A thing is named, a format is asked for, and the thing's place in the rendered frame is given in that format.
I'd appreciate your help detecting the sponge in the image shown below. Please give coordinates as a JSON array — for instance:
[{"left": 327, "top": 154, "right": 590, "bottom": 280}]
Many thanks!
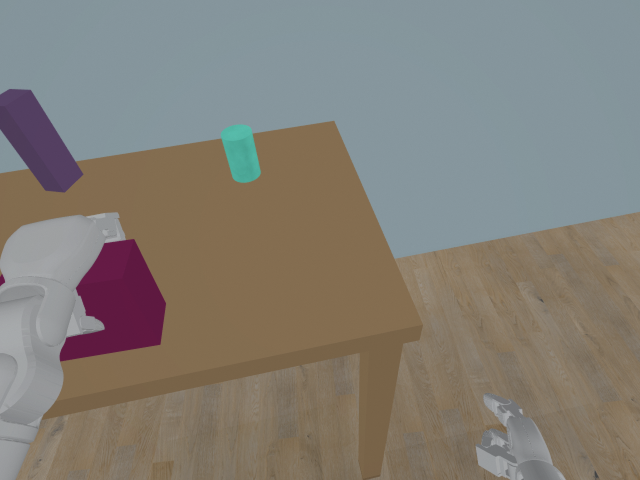
[{"left": 0, "top": 239, "right": 166, "bottom": 361}]

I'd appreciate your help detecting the robot right hand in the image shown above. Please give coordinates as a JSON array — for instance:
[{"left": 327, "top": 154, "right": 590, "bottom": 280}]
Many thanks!
[{"left": 476, "top": 393, "right": 553, "bottom": 480}]

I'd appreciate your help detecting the robot left forearm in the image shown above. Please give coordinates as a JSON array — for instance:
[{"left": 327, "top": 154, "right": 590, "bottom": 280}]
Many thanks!
[{"left": 0, "top": 276, "right": 76, "bottom": 480}]

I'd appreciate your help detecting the robot left hand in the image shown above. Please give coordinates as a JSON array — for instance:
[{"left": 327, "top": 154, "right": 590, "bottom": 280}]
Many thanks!
[{"left": 0, "top": 212, "right": 126, "bottom": 338}]

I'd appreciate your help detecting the robot right forearm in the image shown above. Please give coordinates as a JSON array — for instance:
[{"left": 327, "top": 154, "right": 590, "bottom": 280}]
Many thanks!
[{"left": 515, "top": 460, "right": 566, "bottom": 480}]

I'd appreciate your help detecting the table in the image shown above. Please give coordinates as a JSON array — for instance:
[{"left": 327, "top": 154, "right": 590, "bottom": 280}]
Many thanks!
[{"left": 0, "top": 121, "right": 423, "bottom": 480}]

